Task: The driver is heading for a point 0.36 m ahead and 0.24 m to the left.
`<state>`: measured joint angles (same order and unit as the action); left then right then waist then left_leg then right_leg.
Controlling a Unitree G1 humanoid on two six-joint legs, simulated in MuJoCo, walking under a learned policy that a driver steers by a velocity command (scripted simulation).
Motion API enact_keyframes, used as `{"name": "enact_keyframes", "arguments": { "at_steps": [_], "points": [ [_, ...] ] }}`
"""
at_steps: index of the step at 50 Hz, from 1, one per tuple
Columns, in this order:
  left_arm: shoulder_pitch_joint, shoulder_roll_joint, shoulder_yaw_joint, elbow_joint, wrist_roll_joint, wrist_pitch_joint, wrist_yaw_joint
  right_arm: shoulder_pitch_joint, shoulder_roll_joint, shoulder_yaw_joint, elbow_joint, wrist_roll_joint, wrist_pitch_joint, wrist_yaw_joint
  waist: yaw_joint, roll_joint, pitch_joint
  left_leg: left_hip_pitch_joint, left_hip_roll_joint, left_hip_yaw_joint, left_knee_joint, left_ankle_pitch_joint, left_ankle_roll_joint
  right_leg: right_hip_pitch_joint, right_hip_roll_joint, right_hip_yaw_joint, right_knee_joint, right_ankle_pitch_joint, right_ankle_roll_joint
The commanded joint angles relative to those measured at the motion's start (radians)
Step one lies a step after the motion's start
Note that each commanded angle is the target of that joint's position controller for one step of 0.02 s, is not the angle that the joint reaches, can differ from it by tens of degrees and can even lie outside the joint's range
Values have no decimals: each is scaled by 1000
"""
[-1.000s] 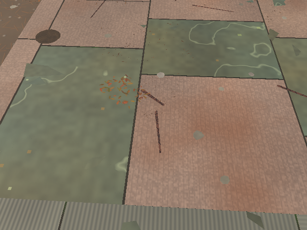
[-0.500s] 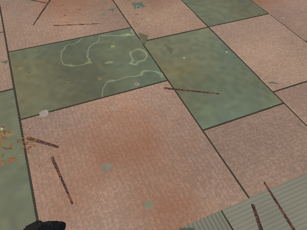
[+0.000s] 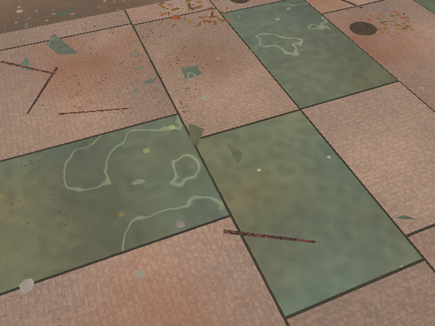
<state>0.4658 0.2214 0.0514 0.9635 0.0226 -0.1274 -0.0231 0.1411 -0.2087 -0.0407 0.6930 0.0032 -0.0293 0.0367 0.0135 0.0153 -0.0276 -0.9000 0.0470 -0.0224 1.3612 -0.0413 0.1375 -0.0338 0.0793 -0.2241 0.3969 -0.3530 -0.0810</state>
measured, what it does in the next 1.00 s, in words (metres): walks ahead, turning left: left foot, then right foot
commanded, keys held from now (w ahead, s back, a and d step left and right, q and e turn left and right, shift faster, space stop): w+q+shift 0.34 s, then shift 0.66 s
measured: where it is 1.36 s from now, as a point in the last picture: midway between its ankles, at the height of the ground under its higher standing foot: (230, 279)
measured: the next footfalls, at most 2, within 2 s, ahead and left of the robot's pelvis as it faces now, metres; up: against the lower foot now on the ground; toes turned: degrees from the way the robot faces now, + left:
left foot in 0.18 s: +0.32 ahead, +0.02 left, +0.00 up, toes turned +11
right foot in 0.54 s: +0.75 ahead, -0.07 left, +0.00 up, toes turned +24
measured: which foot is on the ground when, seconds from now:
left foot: up 0.00-0.16, down 0.18-0.52, up 0.54-0.92, down 0.94-1.00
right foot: down 0.00-0.14, up 0.16-0.52, down 0.54-1.00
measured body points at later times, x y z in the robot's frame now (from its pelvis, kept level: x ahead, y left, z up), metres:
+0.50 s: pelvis +0.46 -0.02 +0.00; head +0.49 -0.01 +0.45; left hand +0.66 +0.25 -0.04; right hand +0.52 -0.30 -0.13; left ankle +0.29 +0.01 -0.72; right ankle +0.70 -0.10 -0.70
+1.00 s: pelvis +0.64 -0.01 +0.01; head +0.64 +0.00 +0.46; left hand +0.56 +0.23 -0.13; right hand +0.87 -0.13 -0.11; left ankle +0.63 +0.10 -0.73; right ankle +0.71 -0.09 -0.73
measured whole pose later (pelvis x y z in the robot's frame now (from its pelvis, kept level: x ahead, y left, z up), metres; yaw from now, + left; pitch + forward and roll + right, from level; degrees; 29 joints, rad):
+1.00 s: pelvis +0.64 -0.01 +0.01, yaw +28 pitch +0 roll -1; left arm 0.33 0.21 0.01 0.83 0.01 -0.02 0.01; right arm 0.17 -0.18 0.02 0.78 -0.03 0.00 -0.01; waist 0.05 0.00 -0.01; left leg -0.33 -0.02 -0.03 0.53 -0.21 0.03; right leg -0.28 0.02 -0.08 0.50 -0.25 -0.03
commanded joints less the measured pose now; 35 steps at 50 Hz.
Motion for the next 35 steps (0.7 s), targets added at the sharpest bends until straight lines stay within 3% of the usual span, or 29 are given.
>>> {"name": "enact_keyframes", "arguments": {
  "at_steps": [1,3,5,6,7,8,9,10,11,12,13,15,16,17,18,20,21,23,24,25,26,27,28,29,30,31,32,33,35],
  "points": [
    [-74,28,-14,-73,-18,-39,17,-5,-9,11,-36,-5,12,21,-44,-85,124,222,-48,172,-282,136,11,-186,-112,-44,-276,882,151],
    [-73,87,-6,-93,-28,-40,41,-26,-36,10,-31,-5,3,27,-52,-96,97,371,-88,247,-509,174,11,-114,-145,-67,-231,1158,140],
    [-39,144,5,-100,-30,-31,79,18,-100,-8,-1,-8,5,29,-82,-122,24,505,-139,290,-634,219,9,30,-203,-64,-100,1396,150],
    [-49,175,14,-109,-25,-20,96,113,-138,-24,28,-14,12,28,-135,-149,-19,611,-165,286,-655,191,17,57,-227,-55,25,1502,157],
    [-106,206,24,-133,-13,-1,107,284,-186,-47,77,-21,20,25,-227,-161,-76,784,-179,245,-667,124,46,14,-251,-32,240,1547,153],
    [-230,239,39,-173,-1,18,111,522,-240,-79,146,-16,26,13,-362,-133,-122,981,-118,124,-737,96,134,-111,-236,-6,627,1429,136],
    [-357,192,40,-206,-6,37,89,592,-259,-100,188,11,16,-6,-408,77,-69,1085,-36,27,-945,147,225,-332,-56,-8,1178,428,109],
    [-414,15,-12,-302,24,18,69,476,-285,-99,197,2,15,-17,-254,230,39,1107,-18,-86,-699,283,226,-729,2,105,1485,-158,93],
    [-295,-53,-45,-372,17,5,54,394,-233,-67,153,-21,3,-20,-95,97,-65,1187,44,-335,-710,287,308,-905,-39,254,1524,-157,93],
    [-233,18,-49,-423,19,-17,35,360,-228,-73,112,-32,1,-38,-71,35,-169,1214,178,-662,-961,-188,373,-939,-65,389,1384,-97,88],
    [-254,96,-39,-404,28,-25,23,286,-190,-71,90,-39,-3,-50,-32,-103,-41,1029,189,-729,-1138,-423,331,-935,-107,382,1245,-25,81],
    [-288,129,-35,-400,63,12,21,225,-210,-64,75,-29,-34,-57,31,-133,97,759,130,-662,-1179,-392,292,-849,-151,376,1073,-30,117],
    [-318,141,-36,-413,64,38,24,220,-205,-57,75,-19,-53,-57,48,-165,163,616,99,-600,-1199,-363,272,-795,-192,366,931,-29,140],
    [-374,140,-42,-435,56,52,23,206,-208,-54,70,-19,-67,-53,45,-180,195,479,52,-531,-1225,-325,253,-700,-209,340,780,9,157],
    [-408,130,-49,-446,42,51,17,195,-224,-58,70,-21,-74,-53,38,-168,208,403,9,-434,-1212,-113,228,-592,-211,297,618,92,166],
    [-448,52,-76,-452,12,45,5,233,-229,-66,98,-5,-71,-44,-20,-65,151,366,-80,-256,-1144,222,141,-344,-164,221,350,333,139],
    [-448,47,-76,-445,6,42,7,286,-230,-68,119,6,-70,-33,-57,-33,104,453,-85,-237,-1112,316,109,-309,-128,199,288,438,120],
    [-441,73,-66,-434,14,34,19,364,-231,-72,149,8,-63,-23,-105,17,45,663,-79,-232,-1012,455,57,-317,-75,183,168,485,84],
    [-399,98,-54,-419,25,25,29,374,-234,-74,152,4,-60,-28,-91,33,8,741,-75,-243,-926,544,23,-280,-43,181,123,476,68],
    [-305,121,-40,-391,32,14,36,351,-249,-79,147,4,-57,-34,-30,45,-41,777,-76,-237,-791,596,-18,-184,-31,187,68,518,55],
    [-182,157,-24,-356,35,0,42,319,-244,-78,132,7,-58,-38,42,55,-100,741,-101,-220,-609,497,-54,-44,-83,219,45,611,42],
    [-37,215,-9,-327,49,-13,43,301,-179,-63,96,17,-60,-45,100,-27,-212,606,-153,-158,-330,64,-84,171,-271,352,128,983,13],
    [-6,259,2,-323,64,-6,26,465,-89,-44,75,53,-53,-60,14,-284,-398,395,-250,-111,37,-617,-125,413,-597,702,230,1544,-135],
    [-39,231,9,-333,20,12,13,485,-150,-43,86,13,-42,-69,14,-219,-474,339,-197,-153,107,-537,-121,398,-569,780,187,1449,-177],
    [-144,164,1,-345,4,17,15,410,-158,-42,89,5,-32,-66,3,-184,-376,285,-159,-131,89,-451,-136,279,-514,693,122,1185,-184],
    [-201,91,-19,-338,3,22,19,320,-153,-38,77,-14,-24,-56,0,-114,-246,256,-122,-101,11,-406,-146,157,-430,587,77,1035,-147],
    [-191,70,-27,-315,0,24,25,251,-147,-36,61,-24,-14,-41,9,-103,-174,244,-107,-103,-50,-411,-150,84,-388,513,51,1009,-129],
    [-168,81,-25,-287,-4,25,30,239,-126,-32,53,-34,1,-28,-5,-104,-129,299,-100,-98,-110,-401,-154,-13,-363,463,14,1013,-113],
    [-151,111,-15,-254,-3,20,29,252,-93,-23,53,-40,24,-20,-41,-100,-116,394,-110,-75,-188,-368,-152,-128,-344,401,-29,1049,-115]
  ]
}}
